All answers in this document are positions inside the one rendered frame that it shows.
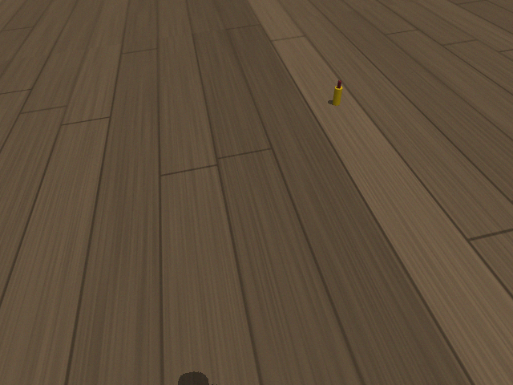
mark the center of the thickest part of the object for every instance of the bottle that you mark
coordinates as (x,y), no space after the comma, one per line
(337,94)

